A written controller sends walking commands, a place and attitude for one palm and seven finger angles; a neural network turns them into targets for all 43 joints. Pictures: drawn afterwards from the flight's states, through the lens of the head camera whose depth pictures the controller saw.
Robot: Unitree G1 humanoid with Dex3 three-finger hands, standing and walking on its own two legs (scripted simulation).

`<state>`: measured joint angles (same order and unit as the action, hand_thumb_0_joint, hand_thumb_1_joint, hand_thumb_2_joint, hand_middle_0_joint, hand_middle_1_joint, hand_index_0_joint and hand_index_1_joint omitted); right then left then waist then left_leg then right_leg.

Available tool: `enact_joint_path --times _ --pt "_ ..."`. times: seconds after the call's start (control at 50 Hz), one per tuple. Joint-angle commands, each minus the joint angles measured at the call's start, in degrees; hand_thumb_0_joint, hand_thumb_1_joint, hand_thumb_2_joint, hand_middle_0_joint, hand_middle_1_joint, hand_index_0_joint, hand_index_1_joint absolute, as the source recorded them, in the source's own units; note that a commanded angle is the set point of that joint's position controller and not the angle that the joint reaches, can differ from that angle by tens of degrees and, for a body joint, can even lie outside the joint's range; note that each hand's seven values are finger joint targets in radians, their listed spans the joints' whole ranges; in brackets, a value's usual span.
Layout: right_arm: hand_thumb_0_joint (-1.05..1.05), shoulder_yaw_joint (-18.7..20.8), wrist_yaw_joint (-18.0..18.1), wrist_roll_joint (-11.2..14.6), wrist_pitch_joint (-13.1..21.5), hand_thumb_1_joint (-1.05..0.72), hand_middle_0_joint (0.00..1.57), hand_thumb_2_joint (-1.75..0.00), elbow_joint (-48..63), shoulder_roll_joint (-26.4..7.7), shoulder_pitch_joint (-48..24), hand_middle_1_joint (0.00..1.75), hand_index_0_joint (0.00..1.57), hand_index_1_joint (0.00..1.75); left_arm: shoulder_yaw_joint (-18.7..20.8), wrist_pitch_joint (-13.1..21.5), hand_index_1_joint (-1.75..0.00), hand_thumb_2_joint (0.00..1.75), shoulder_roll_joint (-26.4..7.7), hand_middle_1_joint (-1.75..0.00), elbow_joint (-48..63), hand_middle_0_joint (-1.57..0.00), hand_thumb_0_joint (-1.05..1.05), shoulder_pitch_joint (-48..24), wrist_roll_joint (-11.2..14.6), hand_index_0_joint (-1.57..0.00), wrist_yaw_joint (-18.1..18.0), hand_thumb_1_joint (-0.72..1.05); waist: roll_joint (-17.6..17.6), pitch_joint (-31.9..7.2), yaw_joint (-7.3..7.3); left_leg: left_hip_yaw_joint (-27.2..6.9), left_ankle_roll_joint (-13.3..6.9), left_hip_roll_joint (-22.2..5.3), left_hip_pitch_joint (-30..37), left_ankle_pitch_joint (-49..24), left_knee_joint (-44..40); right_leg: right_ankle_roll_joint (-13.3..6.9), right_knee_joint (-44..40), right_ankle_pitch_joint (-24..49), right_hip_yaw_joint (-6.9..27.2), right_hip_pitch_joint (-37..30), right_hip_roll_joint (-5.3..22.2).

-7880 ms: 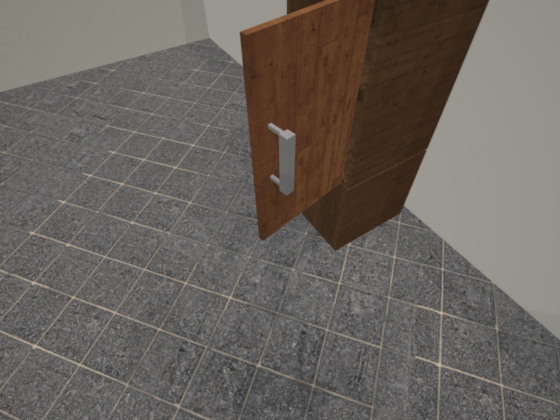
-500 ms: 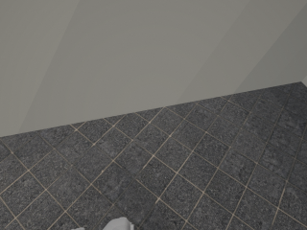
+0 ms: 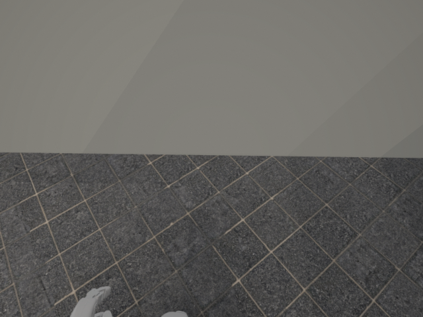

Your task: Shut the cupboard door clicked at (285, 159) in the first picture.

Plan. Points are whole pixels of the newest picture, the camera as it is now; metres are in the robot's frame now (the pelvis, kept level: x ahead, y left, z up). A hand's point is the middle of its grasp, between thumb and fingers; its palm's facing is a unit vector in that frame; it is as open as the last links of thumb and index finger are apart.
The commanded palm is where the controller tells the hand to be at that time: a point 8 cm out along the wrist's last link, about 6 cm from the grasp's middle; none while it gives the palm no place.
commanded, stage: walk to a spot facing it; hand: left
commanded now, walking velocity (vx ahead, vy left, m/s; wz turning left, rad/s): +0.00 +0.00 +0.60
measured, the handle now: out of the picture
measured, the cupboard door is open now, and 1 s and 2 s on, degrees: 100 100 100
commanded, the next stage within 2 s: none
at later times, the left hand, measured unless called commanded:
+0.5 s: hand out of the picture -0.02 +0.23 -0.18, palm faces +0.34 -0.91 -0.25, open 7.4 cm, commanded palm none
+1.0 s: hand out of the picture +0.09 +0.18 -0.13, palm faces +0.59 -0.77 -0.24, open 7.3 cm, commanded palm none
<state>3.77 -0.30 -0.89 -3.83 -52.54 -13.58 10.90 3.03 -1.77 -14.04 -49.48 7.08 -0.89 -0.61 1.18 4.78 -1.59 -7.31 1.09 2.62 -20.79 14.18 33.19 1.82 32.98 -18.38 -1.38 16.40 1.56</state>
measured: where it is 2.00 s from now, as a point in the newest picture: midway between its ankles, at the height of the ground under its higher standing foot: (159, 255)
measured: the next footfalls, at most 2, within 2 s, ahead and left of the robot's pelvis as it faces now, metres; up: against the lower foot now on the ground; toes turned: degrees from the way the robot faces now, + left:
left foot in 0.40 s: +0.03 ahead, +0.12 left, +0.00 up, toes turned +22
right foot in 0.80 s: +0.20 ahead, -0.08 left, +0.00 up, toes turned +24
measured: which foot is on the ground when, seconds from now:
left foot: down 0.00-0.00, up 0.02-0.38, down 0.40-0.80, up 0.82-1.00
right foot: down 0.00-0.40, up 0.42-0.78, down 0.80-1.00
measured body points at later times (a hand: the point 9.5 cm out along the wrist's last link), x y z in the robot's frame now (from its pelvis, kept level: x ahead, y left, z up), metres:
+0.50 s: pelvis +0.01 +0.01 +0.00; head +0.04 +0.04 +0.44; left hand -0.04 +0.28 -0.16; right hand +0.20 -0.20 -0.12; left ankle -0.01 +0.11 -0.73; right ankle +0.01 -0.13 -0.67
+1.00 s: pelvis +0.15 -0.01 +0.02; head +0.19 -0.01 +0.47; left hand +0.05 +0.22 -0.11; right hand +0.34 -0.20 -0.14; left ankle +0.06 +0.12 -0.63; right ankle +0.17 -0.10 -0.73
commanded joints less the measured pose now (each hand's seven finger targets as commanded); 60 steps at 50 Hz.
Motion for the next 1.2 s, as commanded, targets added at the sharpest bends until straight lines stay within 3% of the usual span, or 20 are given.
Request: enact_joint_path --times 0.0,0.04,0.08,0.26,0.34,0.36,0.38,0.4,0.44,0.5,0.68,0.74,0.76,0.78,0.8,0.82,0.86,0.94,1.02,1.18 --pt "0.0 3.0 -0.2 0.1 1.6 -0.9 0.2 -0.9 7.0 -7.7 -4.3 0.3 0.2 0.3 2.8 1.9 -0.3 0.9 -12.9 -0.3 2.8 -0.2 0.0 7.2 -0.4 -0.2 -1.6 0.9 -13.8 -7.2 4.15 2.3 1.0 -1.0 -13.5 20.4 29.8 -11.2 -17.4 16.5 19.8 -10.5 27.0" --pt "0.0 3.0 -0.6 -0.2 0.4 -0.9 0.2 -0.9 3.7 -7.0 -2.8 0.3 0.2 0.3 1.6 2.2 -0.3 0.9 -7.8 -0.3 3.6 -0.2 0.0 1.7 0.0 -0.2 -1.6 0.9 -13.7 -3.7 0.82 3.4 2.1 -3.2 -13.9 12.9 37.4 -9.3 -14.9 22.7 9.9 -8.1 18.7" --pt "0.0 2.3 -1.1 -0.1 0.1 -0.9 0.2 -0.9 3.5 -5.5 -2.7 0.3 0.2 0.3 1.2 2.4 -0.3 0.9 -6.6 -0.3 3.8 -0.2 0.0 1.8 0.0 -0.2 -1.4 0.9 -13.6 -4.3 0.52 6.0 3.1 -3.8 -13.7 9.9 35.9 -8.0 -13.0 29.6 2.6 -10.3 15.8" --pt "0.0 0.6 -1.5 0.4 0.9 -0.9 0.2 -0.9 4.8 -3.2 -8.6 0.3 0.2 0.3 2.9 2.2 -0.3 0.9 -10.0 -0.3 1.0 -0.2 0.0 9.1 -0.8 -0.2 -1.3 0.9 -13.0 -6.5 4.45 13.2 2.5 -3.5 -5.3 11.3 10.4 -8.5 -7.3 38.6 -2.8 -16.7 19.4" --pt "0.0 1.2 -1.3 -0.1 1.9 -0.9 0.2 -0.9 3.3 -5.9 -0.9 0.3 0.2 0.3 3.3 2.0 -0.3 0.9 -10.4 -0.3 0.9 -0.2 0.0 6.7 0.0 -0.2 -0.4 0.9 -8.6 -9.3 -0.54 14.0 0.1 -2.3 12.5 -0.9 -5.8 -3.2 3.2 26.0 -7.9 -6.6 18.0" --pt "0.0 2.5 -1.1 -0.6 2.4 -0.9 0.2 -0.9 2.5 -11.0 3.9 0.3 0.2 0.3 2.9 1.7 -0.3 0.9 -8.1 -0.3 2.0 -0.2 0.0 6.1 0.2 -0.2 0.1 0.9 3.6 -12.2 -3.32 0.9 -4.5 -11.1 22.5 -2.3 -9.8 0.1 14.8 8.3 -10.6 5.3 13.0" --pt "0.0 4.1 -0.6 -1.0 2.5 -0.9 0.2 -0.9 2.0 -17.3 8.9 0.3 0.2 0.3 1.6 1.6 -0.3 0.9 -4.3 -0.3 5.3 -0.2 0.0 1.5 0.3 -0.2 0.6 0.9 17.5 -11.4 -6.5 -21.7 -13.2 -25.7 26.1 -7.6 -15.4 3.1 28.8 -20.6 -9.5 21.5 4.7" --pt "0.0 4.0 -0.2 -0.6 2.4 -0.9 0.2 -0.9 0.6 -17.0 11.5 0.3 0.2 0.3 1.4 1.2 -0.3 0.9 -5.8 -0.3 7.0 -0.2 0.0 -3.8 -0.4 -0.2 0.5 0.9 9.3 -8.9 -6.82 -22.5 -16.0 -28.0 23.9 -2.2 -16.3 1.8 33.5 -19.2 -1.4 25.3 6.2" --pt "0.0 2.9 0.6 -0.8 3.3 -0.9 0.2 -0.9 2.6 -13.4 5.4 0.3 0.2 0.3 2.2 1.7 -0.3 0.9 -5.5 -0.3 5.5 -0.2 0.0 -4.1 -0.7 -0.2 1.0 0.9 10.0 -5.0 -3.69 -19.2 -13.2 -21.3 14.2 13.7 -19.4 1.7 35.0 -10.7 1.2 24.0 6.7" --pt "0.0 1.8 0.7 -0.6 4.6 -0.9 0.2 -0.9 3.7 -11.0 0.1 0.3 0.2 0.3 2.3 1.7 -0.3 0.9 -5.8 -0.3 2.1 -0.2 0.0 1.6 -0.9 -0.2 2.2 0.9 8.2 -3.9 0.61 -10.0 -9.5 -15.4 9.8 11.0 -20.2 1.8 33.4 -1.7 1.1 19.5 5.4" --pt "0.0 2.6 0.1 -0.7 5.0 -0.9 0.2 -0.9 1.9 -11.7 2.8 0.3 0.2 0.3 1.6 2.5 -0.3 0.9 -5.0 -0.3 4.4 -0.2 0.0 -3.0 -0.4 -0.2 2.7 0.9 6.9 -3.1 -0.15 -10.7 -10.6 -13.3 7.0 11.8 -19.4 3.0 9.0 -1.1 -1.7 9.8 2.1" --pt "0.0 2.7 0.2 -0.4 4.8 -0.9 0.2 -0.9 2.2 -10.9 0.0 0.3 0.2 0.3 2.1 3.3 -0.3 0.9 -5.6 -0.3 2.3 -0.2 0.0 4.0 -0.5 -0.2 2.7 0.9 5.4 -5.5 3.5 -9.7 -8.6 -10.8 0.0 11.7 -12.3 2.9 -2.2 2.4 -3.5 -6.4 -0.6" --pt "0.0 2.5 0.1 0.0 4.9 -0.9 0.2 -0.9 2.5 -9.0 -1.3 0.3 0.2 0.3 3.0 3.9 -0.3 0.9 -7.7 -0.3 0.5 -0.2 0.0 9.6 -0.6 -0.2 2.3 0.9 -0.5 -7.2 6.45 -6.4 -6.3 -6.7 -8.4 12.8 -4.4 2.3 -8.7 1.1 -0.4 -18.8 1.7" --pt "0.0 1.4 -0.1 0.7 5.5 -0.9 0.2 -0.9 3.5 -4.1 -1.0 0.3 0.2 0.3 4.4 4.7 -0.3 0.9 -13.7 -0.3 -1.2 -0.2 0.0 16.9 -1.3 -0.2 1.4 0.9 -17.0 -11.6 9.67 3.1 -2.5 0.2 -20.2 18.4 13.9 -1.9 -17.4 -12.7 17.7 -31.4 18.0" --pt "0.0 1.5 -0.5 0.4 5.6 -0.9 0.2 -0.9 5.6 -4.7 -3.6 0.3 0.2 0.3 4.4 4.1 -0.3 0.9 -15.5 -0.3 -1.0 -0.2 0.0 17.6 -0.7 -0.2 0.7 0.9 -22.7 -8.9 9.85 5.7 -1.4 -1.1 -24.5 22.0 26.4 -6.5 -24.2 -20.6 29.9 -26.1 28.2" --pt "0.0 1.9 -0.9 -0.5 5.4 -0.9 0.2 -0.9 5.7 -6.1 -5.3 0.3 0.2 0.3 3.7 4.0 -0.3 0.9 -13.0 -0.3 -0.1 -0.2 0.0 14.2 -0.5 -0.2 0.5 0.9 -15.2 -3.7 7.84 3.5 -1.6 -4.4 -25.4 17.0 32.3 -7.7 -25.5 -23.7 27.1 -19.0 27.6" --pt "0.0 2.0 -1.5 -1.0 4.7 -0.9 0.2 -0.9 2.5 -5.6 -3.9 0.3 0.2 0.3 1.9 5.2 -0.3 0.9 -6.8 -0.3 -0.2 -0.2 0.0 8.9 -0.4 -0.2 0.4 0.9 -12.8 -0.2 3.64 3.7 -0.5 -7.3 -22.3 5.5 37.0 -5.0 -24.2 -10.6 16.0 -11.5 21.7" --pt "0.0 0.9 -2.4 -0.6 3.7 -0.9 0.2 -0.9 0.7 -1.8 -2.6 0.3 0.2 0.3 0.7 7.0 -0.3 0.9 -3.2 -0.3 -2.6 -0.2 0.0 12.0 -0.2 -0.2 0.3 0.9 -9.5 -2.0 2.06 7.5 1.1 -7.6 -21.6 -2.5 34.9 -3.9 -20.9 21.2 -2.5 -15.8 17.0" --pt "0.0 0.2 -2.8 -0.6 3.4 -0.9 0.2 -0.9 1.6 -0.1 -7.0 0.3 0.2 0.3 0.3 7.5 -0.3 0.9 -2.4 -0.3 -6.0 -0.2 0.0 17.8 -0.5 -0.2 -0.2 0.9 -8.0 -2.3 3.27 10.2 0.6 -6.9 -23.8 -3.9 28.6 -3.8 -18.7 38.3 -8.2 -22.4 16.4" --pt "0.0 -1.7 -2.9 -0.6 4.5 -0.9 0.2 -0.9 3.5 0.1 -13.9 0.3 0.2 0.3 -0.6 6.9 -0.3 0.9 -3.9 -0.3 -9.8 -0.2 0.0 21.1 -0.6 -0.2 -0.3 0.9 -10.2 0.4 3.51 16.7 -3.4 -3.5 -14.0 -1.4 8.7 -5.9 -15.6 51.0 -12.4 -24.1 18.0"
